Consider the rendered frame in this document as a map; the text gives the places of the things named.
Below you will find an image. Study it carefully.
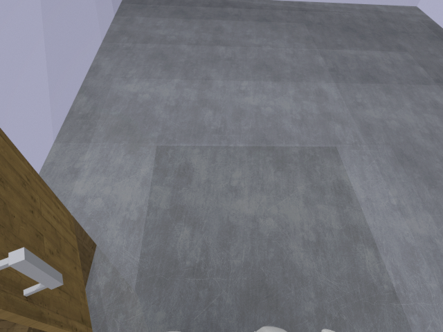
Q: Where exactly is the handle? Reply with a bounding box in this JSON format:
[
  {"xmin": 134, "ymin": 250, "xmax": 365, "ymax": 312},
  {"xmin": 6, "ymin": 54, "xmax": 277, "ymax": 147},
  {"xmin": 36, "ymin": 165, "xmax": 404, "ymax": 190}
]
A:
[{"xmin": 0, "ymin": 247, "xmax": 64, "ymax": 297}]

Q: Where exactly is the cupboard door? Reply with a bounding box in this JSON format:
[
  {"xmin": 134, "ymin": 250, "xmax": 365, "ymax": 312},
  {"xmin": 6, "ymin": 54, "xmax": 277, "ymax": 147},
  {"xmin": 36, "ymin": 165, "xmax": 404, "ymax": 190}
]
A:
[{"xmin": 0, "ymin": 130, "xmax": 93, "ymax": 332}]

